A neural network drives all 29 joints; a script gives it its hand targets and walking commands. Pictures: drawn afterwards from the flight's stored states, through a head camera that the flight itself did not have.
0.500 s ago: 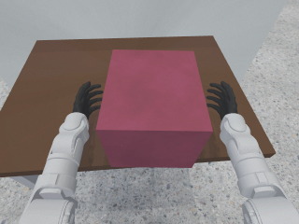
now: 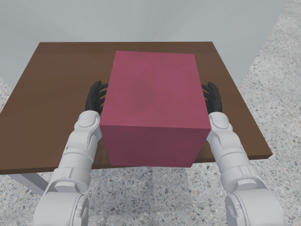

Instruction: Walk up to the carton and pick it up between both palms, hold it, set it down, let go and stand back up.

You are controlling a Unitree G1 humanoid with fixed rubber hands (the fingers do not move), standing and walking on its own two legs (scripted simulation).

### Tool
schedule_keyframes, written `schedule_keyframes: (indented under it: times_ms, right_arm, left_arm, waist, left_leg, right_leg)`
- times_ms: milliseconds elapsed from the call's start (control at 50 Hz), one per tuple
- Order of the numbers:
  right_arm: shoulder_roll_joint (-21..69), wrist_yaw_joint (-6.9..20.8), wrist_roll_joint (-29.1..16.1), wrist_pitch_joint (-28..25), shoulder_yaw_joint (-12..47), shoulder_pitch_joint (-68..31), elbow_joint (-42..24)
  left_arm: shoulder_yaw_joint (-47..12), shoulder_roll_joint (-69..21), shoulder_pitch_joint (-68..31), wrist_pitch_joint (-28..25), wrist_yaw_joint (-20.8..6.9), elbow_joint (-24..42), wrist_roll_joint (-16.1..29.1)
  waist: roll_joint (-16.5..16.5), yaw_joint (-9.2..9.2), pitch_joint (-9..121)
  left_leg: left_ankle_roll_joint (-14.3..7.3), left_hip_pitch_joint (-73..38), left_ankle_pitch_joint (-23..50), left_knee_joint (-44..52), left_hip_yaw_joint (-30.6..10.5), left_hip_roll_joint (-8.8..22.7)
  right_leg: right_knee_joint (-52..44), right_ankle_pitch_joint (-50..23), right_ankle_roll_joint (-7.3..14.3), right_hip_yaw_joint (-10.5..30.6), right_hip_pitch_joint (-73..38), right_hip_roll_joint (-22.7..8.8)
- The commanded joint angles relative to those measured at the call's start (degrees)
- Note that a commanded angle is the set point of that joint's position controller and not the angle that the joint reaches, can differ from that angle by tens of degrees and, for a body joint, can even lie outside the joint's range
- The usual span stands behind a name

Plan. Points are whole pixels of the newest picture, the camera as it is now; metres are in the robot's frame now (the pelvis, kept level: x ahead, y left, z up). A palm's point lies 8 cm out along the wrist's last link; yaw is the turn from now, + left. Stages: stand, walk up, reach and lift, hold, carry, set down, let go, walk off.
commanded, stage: reach and lift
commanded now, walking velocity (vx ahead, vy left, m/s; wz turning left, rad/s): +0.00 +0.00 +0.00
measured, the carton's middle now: (153, 108) +0.44 +0.03 +0.06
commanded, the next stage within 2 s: none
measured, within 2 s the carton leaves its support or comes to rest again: leaves its support in 1.02 s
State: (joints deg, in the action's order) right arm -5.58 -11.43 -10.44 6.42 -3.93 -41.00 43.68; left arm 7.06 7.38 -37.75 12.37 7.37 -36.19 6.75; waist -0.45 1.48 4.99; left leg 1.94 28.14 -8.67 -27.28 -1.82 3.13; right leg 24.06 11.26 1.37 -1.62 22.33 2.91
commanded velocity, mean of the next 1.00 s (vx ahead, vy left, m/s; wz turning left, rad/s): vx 0.00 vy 0.00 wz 0.00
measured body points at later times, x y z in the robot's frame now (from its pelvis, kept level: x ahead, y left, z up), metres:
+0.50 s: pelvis +0.00 +0.00 +0.00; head +0.04 +0.02 +0.45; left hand +0.41 +0.19 +0.08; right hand +0.43 -0.14 +0.09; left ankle +0.04 +0.14 -0.74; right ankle +0.00 -0.11 -0.74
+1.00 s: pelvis +0.01 +0.00 +0.00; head +0.02 +0.02 +0.45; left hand +0.41 +0.19 +0.09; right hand +0.42 -0.14 +0.10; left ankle +0.04 +0.14 -0.74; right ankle +0.00 -0.11 -0.74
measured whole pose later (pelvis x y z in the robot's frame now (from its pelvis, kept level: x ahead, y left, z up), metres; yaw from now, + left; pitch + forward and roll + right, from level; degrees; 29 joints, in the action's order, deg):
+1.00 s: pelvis +0.01 +0.00 +0.00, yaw +1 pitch +8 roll -1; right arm -1.6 -8.4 -1.0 4.9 -9.6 -35.4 42.3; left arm 9.7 3.9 -33.5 6.2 5.4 -39.3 -0.4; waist 0.1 0.4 7.5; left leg 1.5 23.9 -9.3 -25.7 -2.6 1.9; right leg 22.2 12.1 0.9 -2.2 17.7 1.8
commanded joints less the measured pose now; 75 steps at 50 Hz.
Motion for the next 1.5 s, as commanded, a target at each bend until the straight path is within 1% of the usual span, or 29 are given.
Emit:
schedule_keyframes:
  times_ms: [0,20,40,60,120,180,280,320,340,400,420,440,520,560,580,620,640,760,820,840,900,940,1000,1040,1120,1240,1280,1400,1480]
  right_arm:
    - [-6.82,-0.27,-0.03,-3.60,-0.40,-31.57,-14.83]
    - [-6.82,-0.48,0.49,-3.18,-1.81,-32.41,-12.91]
    - [-5.76,0.00,-0.13,-3.37,-0.50,-31.52,-13.16]
    - [-6.10,0.08,-0.24,-3.80,-0.86,-32.40,-14.75]
    - [-4.12,-0.39,0.25,-3.19,-0.06,-33.48,-16.57]
    - [-4.41,-0.51,0.91,-3.27,-0.68,-32.95,-13.85]
    - [-3.74,0.24,1.04,-2.92,-0.58,-34.77,-14.42]
    - [-2.78,0.28,1.34,-3.59,-0.64,-34.23,-16.67]
    - [-3.55,0.37,1.87,-3.18,-0.79,-33.16,-12.56]
    - [-2.54,0.64,1.65,-3.70,-0.39,-34.52,-14.98]
    - [-2.33,0.31,1.19,-3.71,0.82,-33.21,-16.72]
    - [-1.69,0.09,1.44,-3.19,-0.11,-33.99,-13.98]
    - [-0.63,0.65,2.24,-3.15,0.07,-33.15,-14.88]
    - [-0.85,0.95,2.40,-3.39,0.19,-33.46,-14.43]
    - [0.84,1.17,2.66,-3.69,1.03,-34.29,-18.57]
    - [0.38,0.96,2.30,-3.37,0.45,-32.72,-13.99]
    - [0.66,1.47,2.64,-3.34,0.37,-33.32,-13.29]
    - [3.88,1.58,3.43,-4.09,2.42,-32.33,-15.61]
    - [13.22,3.96,5.48,-4.48,5.43,-34.90,-16.16]
    - [18.78,5.30,5.31,-5.44,7.75,-36.80,-18.80]
    - [43.25,11.06,9.09,-5.55,17.93,-37.91,-19.61]
    - [44.29,13.08,9.05,-5.89,19.53,-35.71,-15.93]
    - [46.15,13.26,8.71,-6.56,21.98,-36.47,-19.38]
    - [45.29,12.85,9.00,-6.35,21.69,-36.36,-19.69]
    - [46.44,12.64,6.71,-5.20,26.54,-36.90,-25.23]
    - [46.45,12.35,7.02,-5.43,25.06,-38.61,-22.81]
    - [44.55,12.07,7.12,-5.25,22.44,-38.84,-20.38]
    - [42.56,11.54,10.01,-9.00,17.71,-39.95,-15.48]
    - [36.29,11.44,14.63,-11.56,8.53,-42.52,-7.43]
  left_arm:
    - [0.18,5.54,-32.75,-3.77,0.02,16.15,-0.28]
    - [-0.59,5.43,-34.67,-3.42,0.06,15.12,-0.44]
    - [-0.20,4.25,-34.07,-3.27,0.25,14.96,-0.88]
    - [-1.67,3.07,-32.91,-3.45,0.48,17.06,-0.63]
    - [-1.00,4.97,-34.95,-4.30,0.22,13.37,0.20]
    - [-0.51,3.88,-34.25,-4.12,0.01,14.95,-1.79]
    - [-1.61,1.76,-35.88,-4.46,0.97,12.32,-0.60]
    - [-2.94,-0.23,-35.54,-5.17,0.87,15.76,0.21]
    - [-2.30,0.59,-34.44,-5.02,0.96,13.81,-0.54]
    - [-2.20,-0.52,-35.73,-5.41,1.01,15.02,-0.52]
    - [-0.73,0.76,-33.58,-4.73,0.98,16.42,-1.83]
    - [-2.27,-0.18,-34.80,-4.75,0.48,14.84,-1.12]
    - [-2.02,-2.31,-33.36,-4.70,0.22,14.65,-2.21]
    - [-1.53,-1.02,-35.15,-5.24,0.06,13.36,-2.40]
    - [-3.05,-3.29,-35.67,-6.03,0.18,18.10,-1.87]
    - [-3.73,-3.25,-34.60,-5.36,0.21,15.74,-2.41]
    - [-2.64,-3.48,-34.51,-5.26,-0.06,13.99,-3.11]
    - [-4.89,-5.70,-33.99,-6.40,-1.06,14.52,-2.45]
    - [-7.17,-13.37,-36.58,-7.82,-3.40,12.80,-4.05]
    - [-12.29,-19.95,-39.26,-9.10,-4.03,17.54,-2.89]
    - [-19.34,-41.10,-43.30,-11.08,-10.08,12.82,-5.89]
    - [-21.53,-43.11,-44.56,-11.59,-10.83,13.82,-6.97]
    - [-23.96,-45.23,-42.94,-11.92,-11.00,13.34,-5.46]
    - [-24.65,-45.29,-41.30,-11.49,-11.47,10.49,-5.09]
    - [-26.18,-46.59,-42.87,-11.84,-11.20,16.30,-2.93]
    - [-23.49,-44.33,-46.95,-10.68,-12.04,18.52,-4.09]
    - [-23.80,-43.20,-49.13,-10.23,-11.91,18.73,-4.86]
    - [-18.28,-43.52,-46.37,-8.83,-13.02,15.07,-9.38]
    - [-10.69,-39.74,-44.47,-6.64,-15.07,4.18,-15.39]
  waist:
    - [1.95,-0.16,43.14]
    - [3.94,-1.23,41.77]
    - [4.53,-0.48,41.37]
    - [3.86,-1.30,43.28]
    - [0.63,0.16,44.67]
    - [4.26,-0.11,43.26]
    - [3.21,0.83,42.22]
    - [2.17,-0.53,45.49]
    - [3.22,-0.39,42.43]
    - [2.60,0.08,46.22]
    - [2.94,2.02,45.46]
    - [2.38,-0.36,41.99]
    - [2.07,0.91,42.39]
    - [2.86,0.80,39.87]
    - [1.59,0.61,45.94]
    - [3.68,-0.44,42.39]
    - [2.73,0.53,40.50]
    - [1.98,-0.51,40.76]
    - [2.45,-0.56,40.09]
    - [3.64,-1.34,48.19]
    - [2.20,-1.59,46.37]
    - [4.61,-1.42,44.42]
    - [3.45,-1.02,42.58]
    - [2.27,-2.44,36.67]
    - [0.82,-1.01,37.60]
    - [0.72,-0.15,35.48]
    - [1.64,-2.50,35.25]
    - [0.37,-2.31,30.15]
    - [1.30,-3.65,19.94]
  left_leg:
    - [0.88,-28.73,22.15,-1.60,1.83,-2.69]
    - [1.23,-28.85,20.54,-1.52,1.89,-2.76]
    - [1.29,-29.04,20.88,-1.21,1.96,-2.77]
    - [1.61,-29.82,21.20,-1.64,1.42,-2.49]
    - [0.30,-26.14,19.31,-2.27,2.33,-2.96]
    - [0.92,-28.21,19.92,-1.37,1.83,-2.78]
    - [0.35,-27.51,16.76,-1.74,1.57,-2.35]
    - [0.55,-29.23,20.03,-2.17,0.99,-2.29]
    - [0.73,-29.47,20.23,-2.15,1.18,-2.23]
    - [0.76,-29.46,21.29,-2.96,1.06,-2.38]
    - [0.67,-29.90,23.14,-2.76,1.63,-2.62]
    - [0.44,-29.14,21.46,-2.75,1.42,-2.64]
    - [0.37,-30.36,21.25,-1.73,1.37,-2.25]
    - [0.16,-28.37,18.84,-1.84,1.45,-2.39]
    - [0.36,-30.53,21.41,-1.80,1.26,-2.58]
    - [0.68,-32.03,22.36,-2.27,1.08,-2.05]
    - [0.32,-30.78,21.06,-1.75,1.24,-2.22]
    - [0.32,-29.52,22.38,-2.46,1.30,-2.56]
    - [0.02,-28.31,21.17,-1.88,1.57,-2.83]
    - [0.73,-31.27,25.58,-2.73,0.98,-2.30]
    - [0.58,-30.25,27.45,-1.53,1.13,-3.19]
    - [1.55,-32.17,27.51,-0.04,0.81,-3.19]
    - [1.98,-29.49,27.04,0.94,0.88,-3.46]
    - [1.77,-27.49,23.88,2.01,0.49,-3.87]
    - [1.30,-27.18,23.74,3.02,-0.31,-3.87]
    - [0.88,-26.52,20.82,4.04,0.33,-4.59]
    - [1.53,-27.89,21.06,4.16,0.12,-4.27]
    - [1.02,-28.59,19.35,6.55,0.91,-4.44]
    - [-0.10,-28.01,10.97,10.22,1.62,-3.92]
  right_leg:
    - [-1.70,-20.09,-4.40,0.19,-8.24,-0.05]
    - [-2.32,-17.11,-4.09,0.01,-6.09,-0.30]
    - [-2.64,-16.91,-3.85,-0.12,-7.00,-0.25]
    - [-2.58,-16.79,-3.77,-0.25,-6.33,0.15]
    - [-1.56,-18.84,-4.83,1.30,-8.33,-1.22]
    - [-2.13,-17.22,-4.39,0.32,-7.76,-0.83]
    - [-2.83,-10.73,-3.41,0.26,-3.78,-0.49]
    - [-2.19,-14.28,-3.17,-0.10,-4.80,-0.25]
    - [-2.37,-14.12,-3.35,0.29,-3.93,-0.20]
    - [-2.11,-14.12,-3.14,-0.01,-4.51,-0.19]
    - [-1.52,-17.52,-3.60,0.27,-6.72,-0.34]
    - [-2.30,-15.30,-3.75,-0.04,-4.80,-0.48]
    - [-2.83,-13.65,-3.35,-0.64,-5.47,-0.05]
    - [-2.67,-12.09,-3.55,0.11,-4.93,-0.54]
    - [-2.50,-14.18,-3.15,0.12,-6.60,-0.30]
    - [-2.75,-13.41,-3.15,-0.94,-4.54,-0.32]
    - [-3.02,-12.27,-3.35,-0.33,-4.58,-0.41]
    - [-2.50,-17.30,-3.52,0.35,-7.09,-0.92]
    - [-2.33,-17.09,-3.99,0.40,-8.29,-1.60]
    - [-1.88,-18.77,-3.54,-0.43,-8.50,-0.67]
    - [-2.14,-24.71,-4.17,-0.04,-13.55,-1.69]
    - [-2.51,-23.01,-4.38,-0.47,-14.71,-0.97]
    - [-2.99,-25.94,-4.43,-0.99,-19.08,-0.45]
    - [-3.72,-25.26,-4.33,-0.38,-19.23,-0.33]
    - [-3.40,-27.93,-4.37,1.00,-22.87,-0.69]
    - [-4.01,-25.04,-4.82,0.80,-23.16,-1.38]
    - [-4.61,-23.61,-4.51,0.16,-22.03,-1.22]
    - [-6.54,-21.70,-4.51,-0.67,-23.54,-1.65]
    - [-9.10,-11.05,-4.15,-2.10,-21.23,-2.01]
